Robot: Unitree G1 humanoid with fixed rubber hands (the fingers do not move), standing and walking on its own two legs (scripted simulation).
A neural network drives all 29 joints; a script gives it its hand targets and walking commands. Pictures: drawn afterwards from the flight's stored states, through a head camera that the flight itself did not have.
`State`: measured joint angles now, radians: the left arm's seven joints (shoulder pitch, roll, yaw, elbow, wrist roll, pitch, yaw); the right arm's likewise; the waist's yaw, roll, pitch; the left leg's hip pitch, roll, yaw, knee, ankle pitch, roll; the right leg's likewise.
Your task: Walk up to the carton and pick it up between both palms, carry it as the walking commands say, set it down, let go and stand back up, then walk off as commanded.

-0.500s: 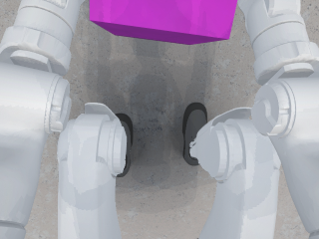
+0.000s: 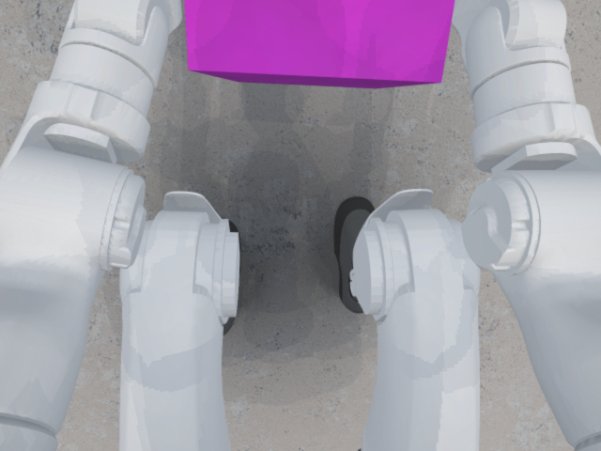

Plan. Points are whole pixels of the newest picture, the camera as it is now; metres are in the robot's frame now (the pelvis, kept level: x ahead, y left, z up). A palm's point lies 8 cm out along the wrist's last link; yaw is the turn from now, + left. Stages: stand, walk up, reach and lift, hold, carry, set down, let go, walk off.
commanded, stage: reach and lift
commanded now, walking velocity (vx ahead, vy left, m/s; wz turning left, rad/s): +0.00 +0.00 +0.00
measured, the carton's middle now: out of the picture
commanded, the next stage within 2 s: none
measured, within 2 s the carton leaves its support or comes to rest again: neither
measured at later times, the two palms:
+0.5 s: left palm out of the picture +0.56 +0.13 -0.11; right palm out of the picture +0.55 -0.16 -0.08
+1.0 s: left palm out of the picture +0.55 +0.13 -0.04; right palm out of the picture +0.53 -0.16 -0.02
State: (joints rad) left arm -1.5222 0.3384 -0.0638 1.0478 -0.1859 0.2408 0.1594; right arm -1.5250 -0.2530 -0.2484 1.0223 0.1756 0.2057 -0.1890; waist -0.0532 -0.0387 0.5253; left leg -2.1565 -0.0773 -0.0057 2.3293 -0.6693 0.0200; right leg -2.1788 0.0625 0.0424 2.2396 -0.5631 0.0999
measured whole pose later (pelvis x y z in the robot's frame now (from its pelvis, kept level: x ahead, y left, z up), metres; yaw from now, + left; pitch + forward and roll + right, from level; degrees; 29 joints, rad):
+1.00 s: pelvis -0.02 +0.00 +0.08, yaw +1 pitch +27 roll -2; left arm -1.49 0.26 0.18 0.77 0.00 0.43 0.10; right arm -1.41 -0.10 -0.47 0.58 -0.04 0.40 -0.17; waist -0.05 -0.03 0.53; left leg -1.92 -0.08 -0.01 2.05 -0.58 0.01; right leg -1.95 0.06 0.06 1.98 -0.49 0.08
